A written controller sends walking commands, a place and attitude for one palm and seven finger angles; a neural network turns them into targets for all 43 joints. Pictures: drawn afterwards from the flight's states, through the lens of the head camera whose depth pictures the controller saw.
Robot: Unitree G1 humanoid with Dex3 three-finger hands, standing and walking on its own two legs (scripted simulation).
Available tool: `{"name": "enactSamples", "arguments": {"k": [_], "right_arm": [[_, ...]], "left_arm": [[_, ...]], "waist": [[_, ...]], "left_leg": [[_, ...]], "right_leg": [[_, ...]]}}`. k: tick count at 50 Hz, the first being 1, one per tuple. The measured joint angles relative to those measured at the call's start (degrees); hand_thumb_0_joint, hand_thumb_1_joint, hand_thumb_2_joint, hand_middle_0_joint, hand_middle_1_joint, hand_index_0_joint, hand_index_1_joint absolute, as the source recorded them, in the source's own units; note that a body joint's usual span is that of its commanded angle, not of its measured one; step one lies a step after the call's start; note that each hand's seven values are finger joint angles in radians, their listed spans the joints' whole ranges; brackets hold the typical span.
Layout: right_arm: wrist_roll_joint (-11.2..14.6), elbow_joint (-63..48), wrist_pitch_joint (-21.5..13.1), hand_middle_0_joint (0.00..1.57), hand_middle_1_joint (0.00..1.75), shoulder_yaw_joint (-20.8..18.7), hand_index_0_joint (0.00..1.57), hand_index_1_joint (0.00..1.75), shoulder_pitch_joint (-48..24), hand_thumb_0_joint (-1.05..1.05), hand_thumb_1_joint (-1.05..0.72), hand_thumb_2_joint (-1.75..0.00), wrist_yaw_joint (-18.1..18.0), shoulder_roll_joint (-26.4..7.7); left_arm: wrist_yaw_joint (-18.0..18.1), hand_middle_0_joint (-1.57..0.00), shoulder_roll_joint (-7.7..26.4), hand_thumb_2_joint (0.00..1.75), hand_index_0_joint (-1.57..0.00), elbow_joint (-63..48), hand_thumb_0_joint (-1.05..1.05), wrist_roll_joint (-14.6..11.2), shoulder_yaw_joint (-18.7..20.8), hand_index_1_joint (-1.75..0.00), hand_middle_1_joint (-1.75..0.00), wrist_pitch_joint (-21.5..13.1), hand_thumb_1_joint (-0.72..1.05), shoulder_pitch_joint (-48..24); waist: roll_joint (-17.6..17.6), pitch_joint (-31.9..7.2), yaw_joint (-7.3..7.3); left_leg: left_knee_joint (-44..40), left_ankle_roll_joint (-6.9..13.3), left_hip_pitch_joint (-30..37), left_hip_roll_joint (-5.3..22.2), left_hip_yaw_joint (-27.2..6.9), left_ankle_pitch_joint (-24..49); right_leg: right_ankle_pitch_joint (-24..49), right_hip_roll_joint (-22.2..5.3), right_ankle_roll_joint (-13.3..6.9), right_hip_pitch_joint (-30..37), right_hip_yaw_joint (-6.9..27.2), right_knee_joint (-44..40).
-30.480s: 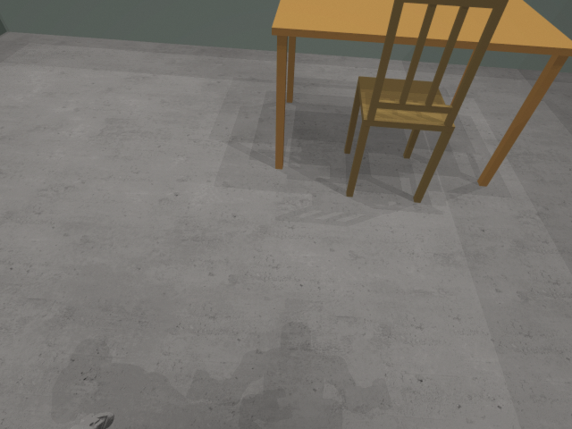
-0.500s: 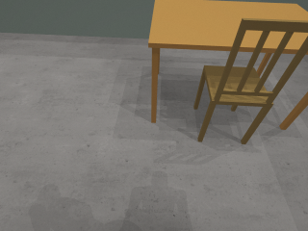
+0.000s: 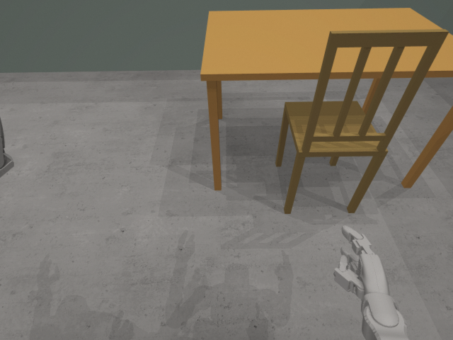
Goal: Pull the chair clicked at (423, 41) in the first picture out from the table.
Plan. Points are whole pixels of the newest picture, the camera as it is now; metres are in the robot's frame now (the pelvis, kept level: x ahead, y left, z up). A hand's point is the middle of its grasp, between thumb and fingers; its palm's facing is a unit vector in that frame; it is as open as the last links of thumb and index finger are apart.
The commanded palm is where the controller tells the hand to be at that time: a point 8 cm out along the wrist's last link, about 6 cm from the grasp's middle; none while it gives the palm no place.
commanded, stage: step back with the hand held close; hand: left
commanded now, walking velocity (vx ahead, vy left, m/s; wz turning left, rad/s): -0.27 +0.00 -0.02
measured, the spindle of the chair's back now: (349, 96) +0.91 -0.44 -0.05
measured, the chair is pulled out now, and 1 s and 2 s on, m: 0.00 0.00 0.00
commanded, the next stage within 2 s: stop stepping back and stand still in 1.24 s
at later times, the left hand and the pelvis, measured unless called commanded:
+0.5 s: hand (38, 241) +0.20 +0.22 +0.19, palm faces +0.37 -0.68 -0.63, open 7.4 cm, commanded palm +0.12 +0.25 +0.18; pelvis -0.02 -0.03 +0.00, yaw +0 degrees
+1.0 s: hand out of the picture +0.10 +0.22 +0.18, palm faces +0.38 -0.77 -0.52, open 7.4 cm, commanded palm +0.04 +0.26 +0.18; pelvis -0.09 -0.03 +0.00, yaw +0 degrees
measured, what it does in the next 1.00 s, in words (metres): steps on the spot: left foot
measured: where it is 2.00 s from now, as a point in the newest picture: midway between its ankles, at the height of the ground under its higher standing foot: outside the picture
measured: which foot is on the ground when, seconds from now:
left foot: down 0.00-0.50, up 0.52-0.78, down 0.80-1.00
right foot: down 0.00-1.00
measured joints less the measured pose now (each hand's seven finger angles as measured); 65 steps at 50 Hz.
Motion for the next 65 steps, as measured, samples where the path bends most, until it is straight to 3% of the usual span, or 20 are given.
{"name": "enactSamples", "arguments": {"k": [3, 7, 9, 12, 14, 17, 21, 24, 27, 32, 37, 40, 42, 45, 49, 51, 53, 57, 63, 65], "right_arm": [[0.8, -5.2, 3.9, 0.2, 0.29, -0.3, 0.2, 0.3, -2.2, 0.01, -0.92, -0.9, 1.8, 2.7], [0.6, -7.8, 8.7, 0.2, 0.3, 1.1, 0.2, 0.3, 0.9, 0.0, -0.92, -0.9, 3.3, 4.2], [0.4, -8.3, 10.1, 0.2, 0.3, 2.0, 0.2, 0.3, 5.4, 0.0, -0.91, -0.9, 3.0, 3.3], [-0.5, -7.0, 10.5, 0.21, 0.3, 3.1, 0.2, 0.3, 13.3, 0.0, -0.91, -0.9, 1.0, 0.7], [-1.3, -4.0, 9.9, 0.21, 0.3, 3.1, 0.2, 0.3, 16.2, 0.01, -0.91, -0.9, -0.8, 0.4], [-2.4, -0.5, 8.8, 0.2, 0.3, 2.3, 0.2, 0.3, 16.8, 0.01, -0.91, -0.9, -2.4, 1.4], [-2.6, 1.2, 6.7, 0.2, 0.3, 1.7, 0.21, 0.3, 13.2, 0.01, -0.91, -0.9, -1.7, 4.0], [-2.2, -0.1, 6.4, 0.21, 0.3, 2.2, 0.21, 0.3, 10.2, 0.01, -0.91, -0.9, 0.0, 5.6], [-1.6, -1.2, 7.2, 0.21, 0.3, 2.1, 0.21, 0.3, 7.5, 0.01, -0.91, -0.9, 1.2, 5.8], [-1.8, -3.0, 9.6, 0.21, 0.3, 1.6, 0.21, 0.3, 7.0, 0.01, -0.91, -0.9, 0.9, 4.1], [-2.6, -3.9, 11.5, 0.21, 0.3, 0.5, 0.21, 0.3, 8.5, 0.01, -0.91, -0.9, -2.1, 0.8], [-2.8, -4.0, 11.9, 0.2, 0.3, -0.7, 0.2, 0.3, 9.6, 0.01, -0.91, -0.9, -3.2, -1.5], [-2.8, -3.2, 11.8, 0.2, 0.3, -1.9, 0.2, 0.3, 9.9, 0.01, -0.91, -0.9, -3.6, -1.0], [-3.0, -2.3, 10.4, 0.2, 0.29, -1.7, 0.2, 0.3, 10.6, 0.01, -0.91, -0.9, -2.8, 1.6], [-3.2, -2.8, 8.0, 0.2, 0.29, 0.1, 0.2, 0.3, 11.6, 0.01, -0.91, -0.9, -0.9, 4.3], [-3.2, -2.8, 7.8, 0.2, 0.3, 1.1, 0.2, 0.3, 11.0, 0.01, -0.91, -0.9, 0.0, 4.7], [-3.3, -2.4, 8.3, 0.2, 0.3, 1.4, 0.2, 0.3, 10.0, 0.01, -0.91, -0.9, 0.4, 5.1], [-3.8, -1.6, 10.6, 0.21, 0.3, 2.2, 0.21, 0.3, 9.5, 0.01, -0.91, -0.9, 0.3, 5.9], [-4.3, -3.8, 12.5, 0.21, 0.3, 3.2, 0.21, 0.3, 12.6, 0.01, -0.91, -0.9, -1.5, 4.1], [-4.7, -3.4, 12.2, 0.21, 0.3, 2.5, 0.21, 0.3, 12.9, 0.01, -0.91, -0.9, -2.0, 3.4]], "left_arm": [[-3.9, -0.19, -1.6, 0.86, -0.19, 15.5, -0.04, -0.5, -2.7, -0.3, -0.3, -0.8, 0.82, 5.2], [-7.7, -0.2, -4.9, 0.88, -0.2, 23.6, -0.02, -1.3, -6.3, -0.3, -0.3, 4.4, 0.87, 15.3], [-8.0, -0.2, -7.3, 0.89, -0.2, 18.1, 0.0, -1.6, -8.6, -0.3, -0.3, 6.4, 0.89, 22.4], [-6.6, -0.21, -10.0, 0.9, -0.21, 5.2, 0.01, -1.4, -14.1, -0.3, -0.3, 7.9, 0.89, 30.4], [-5.3, -0.22, -8.9, 0.9, -0.22, -1.7, 0.02, -1.1, -15.8, -0.3, -0.3, 7.4, 0.89, 31.1], [-2.9, -0.22, -4.8, 0.9, -0.22, -5.9, 0.02, -0.8, -11.7, -0.3, -0.31, 5.6, 0.89, 27.3], [-1.2, -0.22, -1.9, 0.9, -0.22, -1.1, 0.02, -1.5, -2.1, -0.3, -0.31, 2.1, 0.89, 20.0], [-1.9, -0.21, -2.8, 0.9, -0.21, 4.2, 0.02, -1.8, 0.5, -0.3, -0.3, 1.4, 0.89, 18.7], [-3.3, -0.21, -6.3, 0.9, -0.21, 6.7, 0.01, -1.6, -3.0, -0.3, -0.3, 2.3, 0.9, 19.3], [-4.2, -0.21, -9.6, 0.9, -0.21, 6.2, 0.01, -0.8, -10.5, -0.3, -0.3, 4.0, 0.9, 23.2], [-2.4, -0.22, -7.2, 0.9, -0.22, 3.0, 0.02, -0.5, -10.3, -0.3, -0.31, 4.2, 0.89, 25.6], [-2.1, -0.22, -5.9, 0.9, -0.22, 1.0, 0.02, -0.7, -8.2, -0.3, -0.31, 3.5, 0.89, 24.6], [-2.4, -0.22, -4.3, 0.9, -0.22, 0.8, 0.02, -0.6, -6.3, -0.3, -0.31, 2.6, 0.89, 22.5], [-3.0, -0.22, -4.1, 0.9, -0.22, 1.9, 0.02, -0.8, -3.6, -0.3, -0.31, 1.6, 0.89, 21.2], [-3.8, -0.21, -7.0, 0.9, -0.21, 2.5, 0.02, -0.9, -3.4, -0.3, -0.3, 1.5, 0.89, 21.1], [-4.5, -0.21, -9.3, 0.9, -0.21, 2.7, 0.02, -0.4, -5.5, -0.3, -0.3, 1.2, 0.9, 20.2], [-5.0, -0.21, -10.7, 0.9, -0.21, 3.3, 0.02, 0.1, -8.1, -0.3, -0.3, 1.3, 0.9, 18.9], [-5.1, -0.21, -10.5, 0.9, -0.21, 4.7, 0.01, 0.5, -10.2, -0.3, -0.31, 2.1, 0.89, 19.7], [-3.7, -0.22, -8.0, 0.9, -0.22, 3.8, 0.01, -0.1, -8.9, -0.3, -0.31, 2.4, 0.89, 23.2], [-3.6, -0.22, -7.4, 0.9, -0.22, 3.8, 0.01, 0.3, -8.7, -0.3, -0.31, 1.3, 0.89, 21.3]], "waist": [[3.0, -1.7, -2.06], [2.1, 1.3, -2.32], [0.0, 3.3, -0.71], [-2.1, 6.1, 3.6], [-3.7, 8.8, 6.27], [-3.6, 12.1, 8.29], [-1.3, 13.2, 6.65], [-0.1, 12.2, 4.51], [1.3, 10.5, 2.27], [-2.5, 6.4, 1.12], [-4.6, 4.2, 1.11], [-3.0, 4.3, 1.16], [-4.0, 5.1, 1.47], [-5.7, 5.5, 3.03], [-4.2, 5.4, 4.23], [-1.9, 6.1, 4.68], [-1.1, 6.4, 4.43], [-3.1, 5.2, 3.72], [-4.3, 2.2, 2.3], [-4.7, 3.4, 1.96]], "left_leg": [[-2.4, 0.0, 0.5, 0.0, 1.2, 0.8], [-2.5, -0.3, -0.6, 1.5, 0.4, 1.6], [1.1, 0.6, -2.9, 2.3, -0.5, -0.2], [0.8, 0.6, -3.3, 3.1, -1.6, 0.2], [-0.4, -1.1, -2.5, 1.7, -2.1, -0.1], [-2.3, -1.1, -0.9, 0.1, -2.5, 1.3], [-4.8, -1.3, 1.1, 0.4, -2.3, 3.3], [-3.8, -2.1, 0.9, 1.6, -0.9, 3.1], [5.1, -1.6, -3.2, 2.2, -1.4, -4.1], [22.7, -2.4, -8.7, 0.9, -0.1, -9.3], [10.8, -1.6, -2.7, 2.6, -0.5, -9.2], [-1.8, -0.9, 3.2, 4.1, -1.0, -1.6], [-3.7, -3.4, 4.0, 3.5, -1.5, -4.2], [-3.5, -4.2, 4.0, 2.9, -0.9, -3.0], [-1.1, -4.6, 3.4, 3.9, -0.5, -3.1], [2.2, -4.1, 1.6, 5.3, -0.7, -3.9], [10.7, -2.8, -2.6, 4.2, -1.9, -8.9], [24.9, -2.3, -7.4, 1.0, -0.5, -10.5], [1.8, 0.0, 3.5, 1.3, 1.7, -10.4], [-1.6, 0.8, 3.6, 1.2, 1.0, -5.4]], "right_leg": [[0.4, 0.0, -0.1, -0.5, 1.2, -0.9], [2.1, 1.5, -1.1, -0.2, 0.7, -3.9], [2.9, 2.5, -1.7, -0.3, -0.1, -5.4], [3.0, 3.2, -2.0, -0.6, -1.7, -5.9], [1.7, 1.9, -1.0, -1.6, -2.0, -2.9], [-5.0, 0.3, 1.0, -3.1, -0.7, 4.1], [-8.3, -0.3, 2.0, -2.4, -1.0, 4.9], [3.0, -0.5, 1.6, 0.2, -1.8, -3.2], [5.3, 0.9, -1.6, -0.7, -1.6, -4.5], [7.5, -1.0, -2.0, -3.3, 0.7, -7.3], [9.2, -1.8, -1.4, -5.2, 0.0, -8.4], [8.9, -1.2, -0.5, -6.6, -2.1, -6.4], [7.0, -2.0, 0.7, -8.3, -2.3, -2.5], [-1.2, -1.5, 2.0, -9.9, -1.8, 5.5], [3.4, -0.8, 2.0, -4.5, -4.0, 0.8], [4.6, 0.6, -1.4, -3.4, -4.7, -1.8], [6.3, 0.6, -2.9, -4.1, -5.1, -3.0], [11.2, -1.1, -2.5, -4.8, -3.9, -7.8], [15.6, -1.0, -1.2, -7.2, -4.0, -11.3], [8.2, -0.9, 0.5, -10.5, -3.6, -4.6]]}}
